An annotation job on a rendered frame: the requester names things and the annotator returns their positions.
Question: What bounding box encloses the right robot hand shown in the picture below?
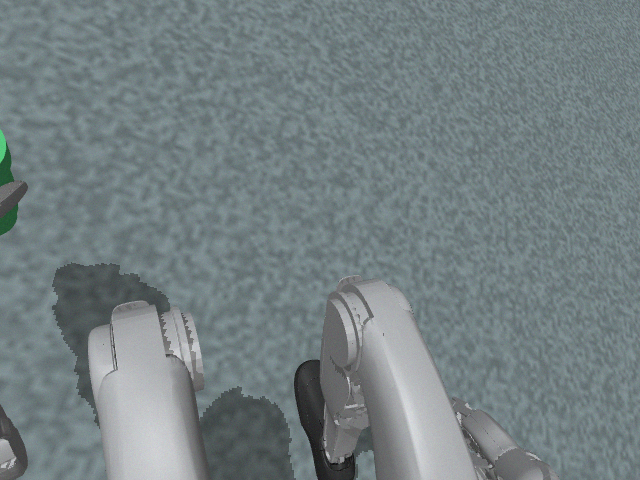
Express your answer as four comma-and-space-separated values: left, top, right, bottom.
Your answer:
451, 397, 520, 480

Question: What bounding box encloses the left robot arm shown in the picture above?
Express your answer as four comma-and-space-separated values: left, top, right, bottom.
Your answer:
0, 404, 28, 480

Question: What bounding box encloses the right robot arm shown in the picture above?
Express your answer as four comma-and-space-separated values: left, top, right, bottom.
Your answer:
494, 448, 560, 480

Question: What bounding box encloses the right robot foot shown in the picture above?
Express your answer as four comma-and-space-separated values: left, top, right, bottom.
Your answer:
294, 360, 355, 480

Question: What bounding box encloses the cup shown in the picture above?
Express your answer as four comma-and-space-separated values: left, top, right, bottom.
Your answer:
0, 129, 18, 235

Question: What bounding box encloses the left robot hand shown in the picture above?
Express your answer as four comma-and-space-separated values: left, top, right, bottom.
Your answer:
0, 180, 28, 218

